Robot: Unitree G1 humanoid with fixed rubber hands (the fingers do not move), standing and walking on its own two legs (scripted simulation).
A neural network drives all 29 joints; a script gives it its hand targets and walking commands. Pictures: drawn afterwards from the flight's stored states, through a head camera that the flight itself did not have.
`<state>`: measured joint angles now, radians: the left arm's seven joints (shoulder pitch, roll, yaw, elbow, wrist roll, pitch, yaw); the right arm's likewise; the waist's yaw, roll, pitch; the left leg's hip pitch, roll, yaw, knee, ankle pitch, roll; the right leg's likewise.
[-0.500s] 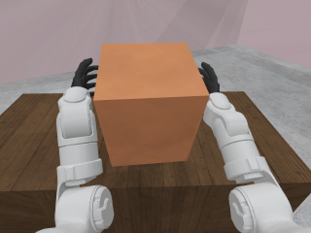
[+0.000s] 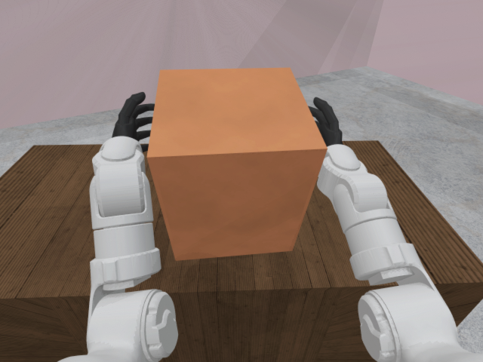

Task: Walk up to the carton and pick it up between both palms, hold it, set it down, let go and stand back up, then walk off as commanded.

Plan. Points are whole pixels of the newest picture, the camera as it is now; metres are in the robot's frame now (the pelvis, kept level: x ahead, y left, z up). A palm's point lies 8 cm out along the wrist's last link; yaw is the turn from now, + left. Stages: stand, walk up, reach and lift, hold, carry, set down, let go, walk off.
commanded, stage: hold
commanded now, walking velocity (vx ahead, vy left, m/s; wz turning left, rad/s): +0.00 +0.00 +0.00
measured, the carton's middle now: (231, 167) +0.39 +0.01 +0.19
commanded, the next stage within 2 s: none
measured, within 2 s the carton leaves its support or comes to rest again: neither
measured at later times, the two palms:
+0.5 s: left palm (126, 143) +0.35 +0.16 +0.27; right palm (327, 146) +0.36 -0.14 +0.24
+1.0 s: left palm (124, 145) +0.35 +0.16 +0.26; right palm (326, 148) +0.36 -0.14 +0.24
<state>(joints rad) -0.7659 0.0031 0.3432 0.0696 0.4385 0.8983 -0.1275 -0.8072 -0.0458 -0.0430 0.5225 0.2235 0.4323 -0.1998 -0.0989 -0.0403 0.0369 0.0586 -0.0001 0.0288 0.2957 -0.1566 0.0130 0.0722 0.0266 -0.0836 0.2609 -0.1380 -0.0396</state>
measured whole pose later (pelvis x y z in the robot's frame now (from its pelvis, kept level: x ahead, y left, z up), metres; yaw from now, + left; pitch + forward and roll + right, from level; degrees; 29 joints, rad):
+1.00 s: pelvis +0.00 +0.00 +0.00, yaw +0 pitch -12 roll +0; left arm -0.77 0.00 0.36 0.09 0.45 0.89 -0.14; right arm -0.81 -0.04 -0.05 0.53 0.20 0.43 -0.20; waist -0.09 -0.05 0.04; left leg 0.07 0.00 0.03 0.29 -0.15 0.01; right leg 0.08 0.02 -0.09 0.27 -0.14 -0.04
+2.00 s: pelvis +0.00 +0.00 +0.00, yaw +0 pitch -11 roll +0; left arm -0.78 0.01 0.35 0.08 0.45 0.90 -0.14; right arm -0.82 -0.04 -0.05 0.53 0.22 0.43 -0.20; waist -0.10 -0.04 0.04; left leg 0.06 0.00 0.03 0.29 -0.15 0.01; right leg 0.07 0.03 -0.09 0.26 -0.14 -0.04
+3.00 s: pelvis +0.00 +0.00 +0.00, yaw +0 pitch -11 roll +0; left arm -0.77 0.01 0.35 0.07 0.44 0.90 -0.14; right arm -0.82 -0.04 -0.05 0.53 0.21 0.43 -0.20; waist -0.09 -0.05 0.04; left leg 0.06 0.00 0.03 0.29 -0.15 0.01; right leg 0.07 0.03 -0.09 0.26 -0.14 -0.04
